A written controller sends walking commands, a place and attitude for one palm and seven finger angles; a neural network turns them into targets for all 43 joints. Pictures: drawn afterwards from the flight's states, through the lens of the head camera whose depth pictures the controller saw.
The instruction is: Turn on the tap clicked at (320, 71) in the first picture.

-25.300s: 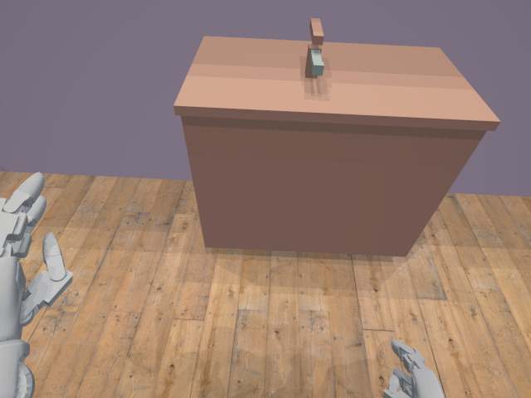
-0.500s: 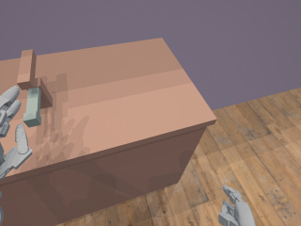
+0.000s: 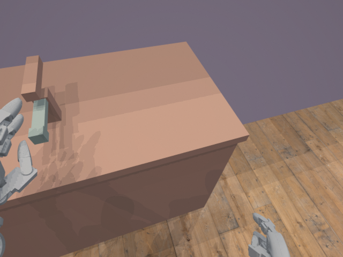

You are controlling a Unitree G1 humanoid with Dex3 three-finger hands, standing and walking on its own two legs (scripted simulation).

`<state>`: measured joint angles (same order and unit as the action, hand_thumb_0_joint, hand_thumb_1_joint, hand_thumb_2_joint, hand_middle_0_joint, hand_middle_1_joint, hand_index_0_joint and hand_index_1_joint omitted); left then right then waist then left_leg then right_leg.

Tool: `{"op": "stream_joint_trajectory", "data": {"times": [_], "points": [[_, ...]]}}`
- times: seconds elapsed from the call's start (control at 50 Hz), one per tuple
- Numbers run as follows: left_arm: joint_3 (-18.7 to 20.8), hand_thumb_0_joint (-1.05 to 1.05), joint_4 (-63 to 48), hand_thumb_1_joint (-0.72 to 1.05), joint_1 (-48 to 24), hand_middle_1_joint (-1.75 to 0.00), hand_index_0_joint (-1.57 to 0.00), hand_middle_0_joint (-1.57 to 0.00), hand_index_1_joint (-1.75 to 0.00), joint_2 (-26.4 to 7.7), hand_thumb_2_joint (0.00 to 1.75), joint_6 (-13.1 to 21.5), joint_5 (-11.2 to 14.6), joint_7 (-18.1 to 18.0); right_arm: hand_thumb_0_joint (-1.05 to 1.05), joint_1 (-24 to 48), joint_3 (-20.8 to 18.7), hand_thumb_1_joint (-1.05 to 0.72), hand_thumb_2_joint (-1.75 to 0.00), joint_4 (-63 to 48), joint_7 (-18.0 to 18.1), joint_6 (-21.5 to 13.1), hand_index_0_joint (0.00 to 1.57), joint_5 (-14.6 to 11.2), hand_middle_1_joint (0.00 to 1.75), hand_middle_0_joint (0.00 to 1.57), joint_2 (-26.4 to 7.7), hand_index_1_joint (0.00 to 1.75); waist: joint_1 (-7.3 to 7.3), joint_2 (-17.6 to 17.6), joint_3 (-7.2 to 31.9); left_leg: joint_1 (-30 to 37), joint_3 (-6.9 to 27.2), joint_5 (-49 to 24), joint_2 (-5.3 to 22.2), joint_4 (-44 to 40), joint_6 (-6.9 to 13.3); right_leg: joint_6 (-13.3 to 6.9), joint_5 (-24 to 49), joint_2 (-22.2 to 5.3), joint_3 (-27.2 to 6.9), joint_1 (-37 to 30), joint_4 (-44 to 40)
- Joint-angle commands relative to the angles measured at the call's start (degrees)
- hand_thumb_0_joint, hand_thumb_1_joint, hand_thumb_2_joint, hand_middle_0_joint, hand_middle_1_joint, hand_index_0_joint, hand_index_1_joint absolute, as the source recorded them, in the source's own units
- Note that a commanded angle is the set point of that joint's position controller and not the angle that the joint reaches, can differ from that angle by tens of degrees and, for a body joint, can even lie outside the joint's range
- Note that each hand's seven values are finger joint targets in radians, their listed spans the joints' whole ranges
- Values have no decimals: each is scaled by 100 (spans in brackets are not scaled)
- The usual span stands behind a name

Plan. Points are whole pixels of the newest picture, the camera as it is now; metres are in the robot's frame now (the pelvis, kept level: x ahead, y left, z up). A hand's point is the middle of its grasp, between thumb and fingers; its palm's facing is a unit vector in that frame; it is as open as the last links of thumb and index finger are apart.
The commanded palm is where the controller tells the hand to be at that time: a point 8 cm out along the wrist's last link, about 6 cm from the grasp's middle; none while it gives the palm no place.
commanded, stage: shuffle to correct the standing spot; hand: left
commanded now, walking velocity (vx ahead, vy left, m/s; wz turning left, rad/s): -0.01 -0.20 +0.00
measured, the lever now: (38, 135) +0.33 +0.31 +0.10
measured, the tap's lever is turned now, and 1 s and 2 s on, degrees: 0 0 0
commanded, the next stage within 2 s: none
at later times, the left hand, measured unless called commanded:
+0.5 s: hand (42, 166) +0.23 +0.23 +0.16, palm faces +0.32 -0.85 -0.42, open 7.4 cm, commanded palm +0.17 +0.27 +0.18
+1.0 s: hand (35, 171) +0.22 +0.24 +0.16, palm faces +0.35 -0.84 -0.42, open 7.4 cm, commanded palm +0.16 +0.28 +0.18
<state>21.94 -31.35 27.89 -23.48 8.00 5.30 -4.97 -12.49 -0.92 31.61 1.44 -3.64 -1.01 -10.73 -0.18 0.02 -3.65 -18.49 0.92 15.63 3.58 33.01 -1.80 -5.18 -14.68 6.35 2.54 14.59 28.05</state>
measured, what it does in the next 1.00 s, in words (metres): stands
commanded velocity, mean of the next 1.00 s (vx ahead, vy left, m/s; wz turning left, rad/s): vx -0.04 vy -0.20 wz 0.00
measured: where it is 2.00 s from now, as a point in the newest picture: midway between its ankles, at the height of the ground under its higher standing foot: outside the picture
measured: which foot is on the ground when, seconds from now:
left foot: down 0.00-1.00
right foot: down 0.00-1.00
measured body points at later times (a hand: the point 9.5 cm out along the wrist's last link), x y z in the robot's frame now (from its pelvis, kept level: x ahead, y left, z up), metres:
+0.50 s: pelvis +0.01 -0.01 +0.00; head +0.05 +0.00 +0.45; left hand +0.21 +0.28 +0.18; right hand +0.18 -0.25 -0.09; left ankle +0.02 +0.14 -0.73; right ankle +0.00 -0.06 -0.73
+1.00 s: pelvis +0.01 -0.01 +0.00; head +0.04 +0.00 +0.45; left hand +0.20 +0.28 +0.18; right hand +0.17 -0.24 -0.09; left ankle +0.02 +0.14 -0.73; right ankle +0.00 -0.06 -0.73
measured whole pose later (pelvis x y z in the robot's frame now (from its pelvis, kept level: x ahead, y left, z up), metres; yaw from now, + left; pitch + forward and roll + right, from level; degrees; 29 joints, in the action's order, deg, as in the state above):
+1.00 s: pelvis +0.01 -0.01 +0.00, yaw +1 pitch +1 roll -1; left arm 21.8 -31.7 28.3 -23.4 6.8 5.8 -6.1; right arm -12.5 -0.8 32.0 1.4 -2.7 -1.2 -11.0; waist 0.3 0.1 -3.3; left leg -18.5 2.2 16.4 3.4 33.9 -2.3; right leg -5.8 -16.1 6.2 4.0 14.3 29.2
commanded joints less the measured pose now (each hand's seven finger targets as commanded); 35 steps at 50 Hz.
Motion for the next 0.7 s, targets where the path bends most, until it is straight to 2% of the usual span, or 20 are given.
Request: {"op": "stream_joint_trajectory", "data": {"times": [0.0, 0.06, 0.08, 0.12, 0.14, 0.18, 0.2, 0.26, 0.3, 0.32, 0.34, 0.36, 0.38, 0.4, 0.44, 0.54, 0.56, 0.58, 0.6, 0.68], "points": [[631, 0, -1259, 90, -311, -30, -20, -20, -30, -932, 90, 318, 46, -129, 0, 371, -285, -90, -90, -858, 87, -269, 20, 9, 30, 20, -784, 30, 59, 235, 962, 538, 288, -424, 363, -223, 409, 140, 785, -1058, -837, -42, -592], [710, 0, -1283, 90, -278, -30, -20, -20, -30, -997, 90, 318, 44, -134, 0, 374, -316, -90, -90, -883, 83, -274, 20, 3, 30, 20, -793, 30, 31, 217, 1041, 599, 356, -796, 434, -185, 420, 192, 1063, -1052, -799, -133, -482], [741, 0, -1392, 90, -287, -30, -20, -20, -30, -1060, 90, 308, 44, -147, 0, 450, -302, -90, -90, -888, 97, -280, 20, -11, 30, 20, -791, 30, 38, 393, 1042, 718, 395, -1078, 472, -236, 423, 175, 1228, -1031, -752, -101, -393], [736, 0, -1314, 90, -274, -30, -20, -20, -30, -1041, 90, 326, 35, -143, 0, 425, -293, -90, -90, -891, 94, -268, 20, 15, 30, 20, -799, 30, 20, 556, 990, 552, 540, -1215, 609, -372, 464, 286, 1136, -906, -597, -217, -317], [714, 0, -1233, 90, -224, -30, -20, -20, -30, -993, 90, 320, 34, -134, 0, 405, -290, -90, -90, -875, 82, -252, 20, 10, 30, 20, -796, 30, 18, 497, 985, 497, 539, -1194, 626, -358, 473, 320, 1127, -885, -598, -265, -339], [744, 0, -1320, 90, -243, -30, -20, -20, -30, -1033, 90, 310, 37, -137, 0, 440, -292, -90, -90, -890, 79, -244, 20, -20, 30, 20, -785, 30, 33, 539, 965, 522, 514, -1287, 571, -309, 442, 260, 1263, -931, -618, -290, -360], [716, 0, -1188, 90, -181, -30, -20, -20, -30, -984, 90, 317, 37, -136, 0, 390, -270, -90, -90, -853, 73, -224, 20, 13, 30, 20, -792, 30, 43, 465, 971, 449, 461, -1246, 562, -265, 450, 282, 1252, -925, -589, -336, -387], [728, 0, -1147, 90, -110, -30, -20, -20, -30, -977, 90, 282, 57, -126, 0, 334, -340, -90, -90, -895, 51, -207, 20, -24, 30, 20, -798, 30, 45, 161, 1054, 492, 231, -990, 371, 81, 379, 203, 1465, -1127, -826, -324, -503], [668, 0, -1144, 90, -49, -30, -20, -20, -30, -910, 90, 277, 79, -143, 0, 336, -314, -90, -90, -847, 55, -191, 20, -17, 30, 20, -786, 30, 90, 78, 1118, 577, 130, -1046, 286, 184, 356, 111, 1684, -1227, -851, -292, -475], [763, 0, -1206, 90, -71, -30, -20, -20, -30, -1024, 90, 280, 82, -155, 0, 344, -336, -90, -90, -883, 58, -196, 20, -23, 30, 20, -794, 30, 67, 41, 1144, 581, 136, -1050, 285, 180, 346, 113, 1781, -1265, -883, -314, -448], [715, 0, -1198, 90, -58, -30, -20, -20, -30, -963, 90, 280, 89, -151, 0, 350, -323, -90, -90, -878, 56, -192, 20, -18, 30, 20, -778, 30, 75, -8, 1138, 621, 98, -1062, 269, 200, 347, 123, 1820, -1272, -878, -284, -442], [724, 0, -1287, 90, -131, -30, -20, -20, -30, -1002, 90, 286, 89, -154, 0, 369, -335, -90, -90, -898, 57, -193, 20, -24, 30, 20, -793, 30, 67, 23, 1111, 650, 116, -1096, 275, 174, 345, 130, 1859, -1285, -906, -257, -419], [786, 0, -1362, 90, -146, -30, -20, -20, -30, -1090, 90, 287, 83, -176, 0, 466, -311, -90, -90, -884, 79, -199, 20, -32, 30, 20, -774, 30, 67, 244, 1073, 781, 157, -1283, 331, 77, 371, 140, 1902, -1253, -855, -158, -360], [700, 0, -1323, 90, -169, -30, -20, -20, -30, -991, 90, 303, 76, -178, 0, 425, -272, -90, -90, -855, 77, -176, 20, 4, 30, 20, -770, 30, 79, 290, 1060, 697, 278, -1266, 405, -49, 416, 207, 1626, -1148, -717, -181, -320], [769, 0, -1272, 90, -174, -30, -20, -20, -30, -1052, 90, 294, 57, -184, 0, 445, -284, -90, -90, -874, 79, -166, 20, 9, 30, 20, -785, 30, 41, 371, 967, 539, 400, -1348, 538, -137, 462, 347, 1509, -1039, -649, -273, -326], [736, 0, -1264, 90, -231, -30, -20, -20, -30, -1013, 90, 291, 50, -178, 0, 406, -306, -90, -90, -879, 63, -162, 20, -7, 30, 20, -789, 30, 46, 412, 1009, 502, 372, -1318, 505, -72, 439, 316, 1532, -1058, -676, -375, -395], [710, 0, -1276, 90, -206, -30, -20, -20, -30, -983, 90, 279, 53, -169, 0, 395, -329, -90, -90, -907, 58, -171, 20, -29, 30, 20, -791, 30, 41, 310, 1021, 556, 350, -1234, 456, -19, 416, 287, 1546, -1093, -748, -332, -413], [731, 0, -1280, 90, -113, -30, -20, -20, -30, -1007, 90, 260, 65, -173, 0, 450, -313, -90, -90, -898, 66, -180, 20, -40, 30, 20, -779, 30, 49, 408, 1032, 690, 338, -1293, 451, -29, 421, 259, 1620, -1115, -772, -243, -408], [670, 0, -1244, 90, -96, -30, -20, -20, -30, -948, 90, 271, 60, -173, 0, 395, -281, -90, -90, -873, 62, -157, 20, -6, 30, 20, -779, 30, 63, 323, 1053, 584, 356, -1264, 468, -60, 434, 273, 1551, -1086, -659, -318, -392], [756, 0, -1259, 90, -90, -30, -20, -20, -30, -1040, 90, 244, 78, -184, 0, 453, -281, -90, -90, -901, 65, -170, 20, -41, 30, 20, -771, 30, 48, 291, 993, 554, 374, -898, 429, -124, 412, 197, 1212, -1131, -752, -205, -467]]}}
